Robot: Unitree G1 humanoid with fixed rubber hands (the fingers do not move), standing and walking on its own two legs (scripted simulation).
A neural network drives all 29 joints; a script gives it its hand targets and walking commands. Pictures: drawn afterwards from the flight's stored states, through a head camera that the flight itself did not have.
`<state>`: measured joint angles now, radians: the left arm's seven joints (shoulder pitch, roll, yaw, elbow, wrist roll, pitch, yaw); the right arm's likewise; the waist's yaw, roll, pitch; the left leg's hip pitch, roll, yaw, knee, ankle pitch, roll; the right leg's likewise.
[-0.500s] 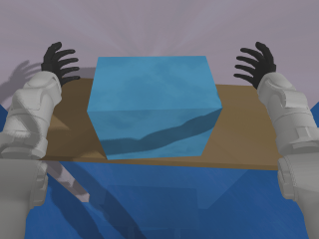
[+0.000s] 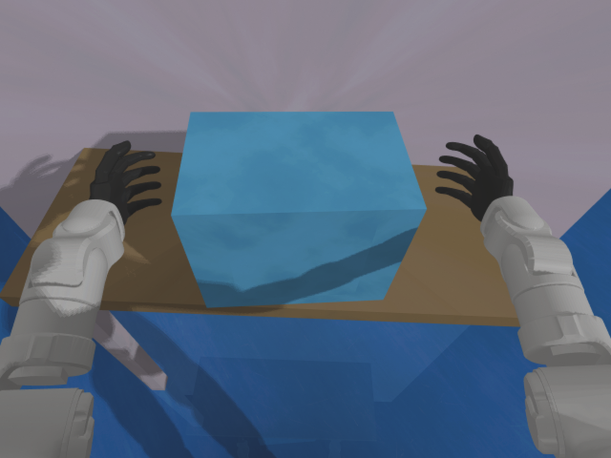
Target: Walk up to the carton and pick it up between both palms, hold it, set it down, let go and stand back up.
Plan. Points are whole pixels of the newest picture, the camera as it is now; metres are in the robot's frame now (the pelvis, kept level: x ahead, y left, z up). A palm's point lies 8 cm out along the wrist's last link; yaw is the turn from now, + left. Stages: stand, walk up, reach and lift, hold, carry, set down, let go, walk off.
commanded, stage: set down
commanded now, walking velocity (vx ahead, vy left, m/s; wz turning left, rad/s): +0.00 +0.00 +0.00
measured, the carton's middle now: (295, 214) +0.44 +0.02 +0.04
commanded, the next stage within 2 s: let go in 1.94 s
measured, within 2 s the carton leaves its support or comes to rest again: neither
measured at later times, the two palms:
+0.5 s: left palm (104, 258) +0.33 +0.25 +0.08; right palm (493, 260) +0.34 -0.23 +0.07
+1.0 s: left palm (114, 312) +0.28 +0.24 +0.04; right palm (496, 319) +0.28 -0.23 +0.04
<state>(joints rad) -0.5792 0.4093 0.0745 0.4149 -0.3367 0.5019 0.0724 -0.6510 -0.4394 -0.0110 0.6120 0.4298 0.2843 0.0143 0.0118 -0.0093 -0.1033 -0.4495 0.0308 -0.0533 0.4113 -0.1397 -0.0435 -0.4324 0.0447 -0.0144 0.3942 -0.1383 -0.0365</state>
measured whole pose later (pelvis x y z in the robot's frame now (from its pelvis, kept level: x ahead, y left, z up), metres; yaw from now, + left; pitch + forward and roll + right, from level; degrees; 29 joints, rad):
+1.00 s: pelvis +0.00 +0.00 +0.00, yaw +0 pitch +0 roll +1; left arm -0.10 0.29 0.05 0.36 -0.27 0.12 0.04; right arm -0.08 -0.32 -0.01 0.38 0.35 0.05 0.04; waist 0.01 -0.02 -0.03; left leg -0.26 0.01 -0.04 0.43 -0.18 -0.04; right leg -0.27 0.03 0.01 0.48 -0.21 -0.04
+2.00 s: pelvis +0.03 +0.02 +0.00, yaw -3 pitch -1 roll +0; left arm 0.18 0.19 -0.02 0.36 -0.15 -0.03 0.08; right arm 0.21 -0.24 0.02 0.39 0.20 -0.15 0.03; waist 0.03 0.00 0.08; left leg -0.18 0.01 0.01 0.41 -0.23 -0.01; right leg -0.19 0.03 0.06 0.43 -0.23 -0.01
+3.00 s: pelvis +0.00 +0.03 +0.00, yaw -1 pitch -5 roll +0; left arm 0.35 0.24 0.01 0.85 0.01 -0.02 0.00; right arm 0.35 -0.23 -0.02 0.83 -0.01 -0.03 0.00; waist 0.00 0.00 0.05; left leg -0.16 -0.01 -0.01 0.48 -0.23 0.00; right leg -0.15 0.01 0.03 0.46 -0.22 0.01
